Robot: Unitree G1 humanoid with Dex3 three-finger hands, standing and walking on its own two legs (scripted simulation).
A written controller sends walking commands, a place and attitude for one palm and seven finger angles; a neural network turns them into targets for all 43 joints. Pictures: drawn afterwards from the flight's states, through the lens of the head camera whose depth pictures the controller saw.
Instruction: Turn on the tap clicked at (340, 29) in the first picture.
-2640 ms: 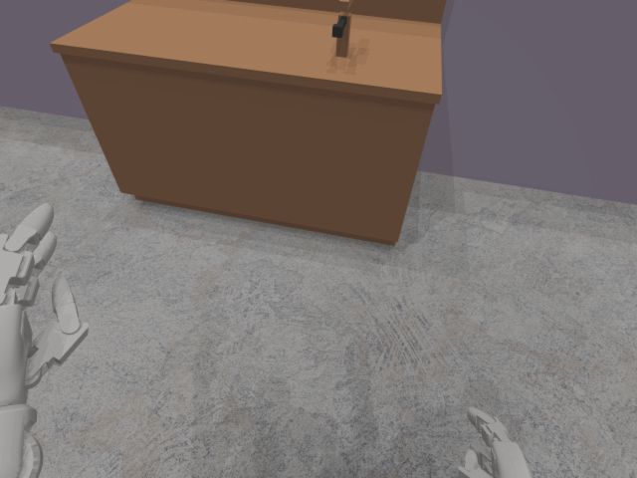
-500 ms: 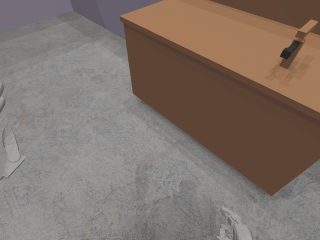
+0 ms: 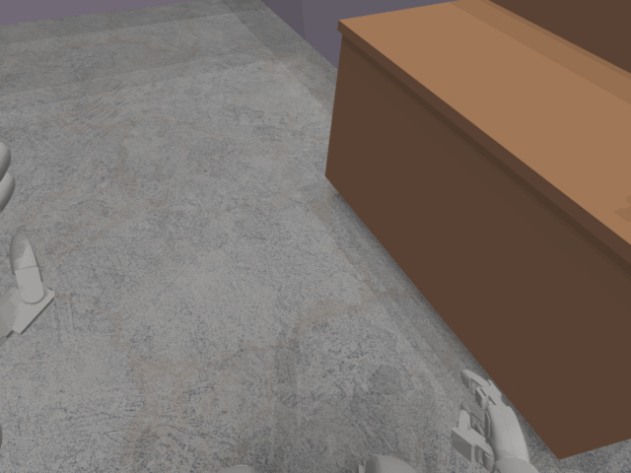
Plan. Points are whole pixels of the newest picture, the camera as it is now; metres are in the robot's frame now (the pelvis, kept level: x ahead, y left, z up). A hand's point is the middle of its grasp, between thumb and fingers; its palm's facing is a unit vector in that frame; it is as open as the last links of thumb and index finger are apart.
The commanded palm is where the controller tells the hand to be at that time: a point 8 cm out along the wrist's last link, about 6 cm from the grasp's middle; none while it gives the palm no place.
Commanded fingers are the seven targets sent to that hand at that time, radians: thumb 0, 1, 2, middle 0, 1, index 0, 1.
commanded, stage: walk to a spot facing it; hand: left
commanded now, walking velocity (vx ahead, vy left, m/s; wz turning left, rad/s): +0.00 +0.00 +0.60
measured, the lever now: out of the picture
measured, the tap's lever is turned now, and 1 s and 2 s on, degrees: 0 0 0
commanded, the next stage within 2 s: turn to face it in 1.56 s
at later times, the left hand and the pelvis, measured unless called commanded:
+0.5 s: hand out of the picture +0.06 +0.25 +0.19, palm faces +0.67 -0.66 -0.35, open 7.4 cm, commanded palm +0.00 +0.28 +0.19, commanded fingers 0.00 0.90 0.90 -0.20 -0.30 -0.20 -0.30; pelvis -0.06 -0.04 +0.00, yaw +19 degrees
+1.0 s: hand out of the picture +0.00 +0.25 +0.18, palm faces +0.80 -0.45 -0.39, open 7.5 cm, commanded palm -0.07 +0.26 +0.19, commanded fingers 0.00 0.90 0.90 -0.20 -0.30 -0.20 -0.30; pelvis -0.05 -0.06 +0.01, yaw +34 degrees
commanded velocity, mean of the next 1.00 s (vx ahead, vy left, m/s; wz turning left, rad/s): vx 0.22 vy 0.00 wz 0.48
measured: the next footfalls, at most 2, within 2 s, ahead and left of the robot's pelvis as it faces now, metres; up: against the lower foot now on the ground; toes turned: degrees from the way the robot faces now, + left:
right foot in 0.16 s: +0.06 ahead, -0.14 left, +0.00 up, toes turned +1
left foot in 0.50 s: -0.08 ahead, +0.10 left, +0.00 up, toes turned +26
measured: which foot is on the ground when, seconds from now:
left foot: down 0.00-0.16, up 0.18-0.48, down 0.50-0.88, up 0.90-1.00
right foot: up 0.00-0.14, down 0.16-0.52, up 0.54-0.86, down 0.88-1.00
